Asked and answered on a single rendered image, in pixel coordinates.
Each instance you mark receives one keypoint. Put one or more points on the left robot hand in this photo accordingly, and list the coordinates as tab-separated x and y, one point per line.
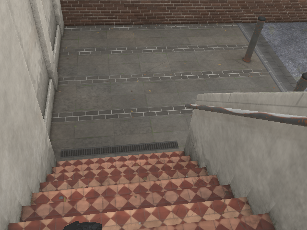
76	225

